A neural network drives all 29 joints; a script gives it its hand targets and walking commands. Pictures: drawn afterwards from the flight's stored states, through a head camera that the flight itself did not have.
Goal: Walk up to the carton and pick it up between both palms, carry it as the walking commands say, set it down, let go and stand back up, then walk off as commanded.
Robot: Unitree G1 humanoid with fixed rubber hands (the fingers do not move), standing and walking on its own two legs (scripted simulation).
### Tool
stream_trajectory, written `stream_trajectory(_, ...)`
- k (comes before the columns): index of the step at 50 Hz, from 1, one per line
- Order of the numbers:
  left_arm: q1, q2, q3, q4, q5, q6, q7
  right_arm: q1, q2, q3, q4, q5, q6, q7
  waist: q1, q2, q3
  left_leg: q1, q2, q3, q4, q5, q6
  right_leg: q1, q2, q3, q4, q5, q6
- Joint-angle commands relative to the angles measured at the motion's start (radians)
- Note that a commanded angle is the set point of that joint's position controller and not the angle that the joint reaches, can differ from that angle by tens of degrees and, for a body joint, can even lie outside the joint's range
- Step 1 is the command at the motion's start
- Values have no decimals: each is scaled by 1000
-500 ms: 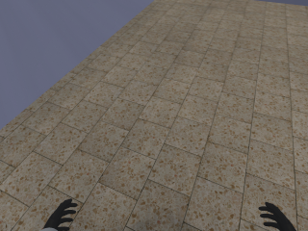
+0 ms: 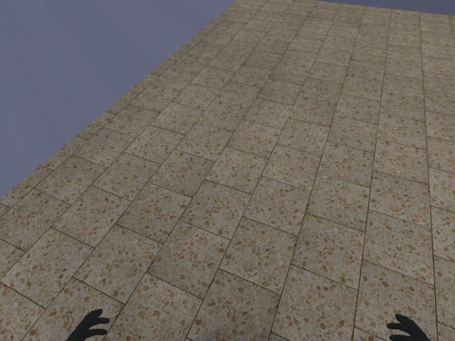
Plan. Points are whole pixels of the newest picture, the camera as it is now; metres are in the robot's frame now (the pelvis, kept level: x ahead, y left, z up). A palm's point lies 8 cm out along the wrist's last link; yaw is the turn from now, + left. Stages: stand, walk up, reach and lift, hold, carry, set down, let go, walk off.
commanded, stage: stand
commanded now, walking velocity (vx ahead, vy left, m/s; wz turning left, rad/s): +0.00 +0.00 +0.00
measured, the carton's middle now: out of the picture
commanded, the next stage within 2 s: walk up in 1.14 s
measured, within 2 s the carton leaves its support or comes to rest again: neither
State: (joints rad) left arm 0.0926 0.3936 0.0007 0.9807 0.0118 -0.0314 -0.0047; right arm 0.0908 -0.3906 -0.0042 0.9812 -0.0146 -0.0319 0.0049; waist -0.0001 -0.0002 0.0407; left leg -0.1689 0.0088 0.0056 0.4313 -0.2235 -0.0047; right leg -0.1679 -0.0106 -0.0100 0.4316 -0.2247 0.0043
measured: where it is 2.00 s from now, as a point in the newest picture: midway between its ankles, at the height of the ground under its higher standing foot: outside the picture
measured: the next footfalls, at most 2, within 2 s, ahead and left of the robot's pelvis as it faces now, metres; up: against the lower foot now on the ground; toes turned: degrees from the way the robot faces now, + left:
right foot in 1.64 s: +0.10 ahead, -0.26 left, +0.00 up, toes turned -24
left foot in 1.88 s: +0.23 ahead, -0.09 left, +0.00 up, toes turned -30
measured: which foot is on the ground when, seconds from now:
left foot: down 0.00-1.00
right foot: down 0.00-1.00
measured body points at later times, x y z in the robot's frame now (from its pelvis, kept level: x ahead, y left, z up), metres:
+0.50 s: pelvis +0.00 +0.00 +0.00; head +0.01 +0.00 +0.45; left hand +0.11 +0.32 -0.11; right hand +0.11 -0.32 -0.11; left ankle +0.01 +0.12 -0.74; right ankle +0.01 -0.12 -0.74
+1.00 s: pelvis +0.01 +0.00 +0.01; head +0.01 +0.00 +0.46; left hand +0.12 +0.32 -0.11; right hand +0.12 -0.32 -0.11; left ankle +0.01 +0.12 -0.74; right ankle +0.01 -0.12 -0.74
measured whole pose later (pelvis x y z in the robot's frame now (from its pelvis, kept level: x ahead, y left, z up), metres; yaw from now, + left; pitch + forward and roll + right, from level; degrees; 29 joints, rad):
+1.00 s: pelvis +0.01 +0.00 +0.01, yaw +0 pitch -2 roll +0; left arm 0.08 0.40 0.00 1.06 0.01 -0.02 0.00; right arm 0.08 -0.40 -0.01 1.06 -0.01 -0.02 0.00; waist 0.00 0.00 0.04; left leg -0.12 0.01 0.00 0.34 -0.19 -0.01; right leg -0.12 -0.01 -0.01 0.34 -0.19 0.01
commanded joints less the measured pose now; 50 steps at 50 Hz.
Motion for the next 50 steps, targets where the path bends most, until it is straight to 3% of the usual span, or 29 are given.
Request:
stream_trajectory(1,-45,169,33,-29,-1,-9,4,-44,-169,-33,-29,1,-9,-4,0,1,-59,13,105,-96,-92,111,37,15,-106,99,-94,107,-39)
stream_trajectory(50,-44,177,33,34,-2,4,10,-43,-180,-33,35,2,3,-10,-1,1,-58,54,118,-93,-139,165,28,57,-119,92,-141,157,-31)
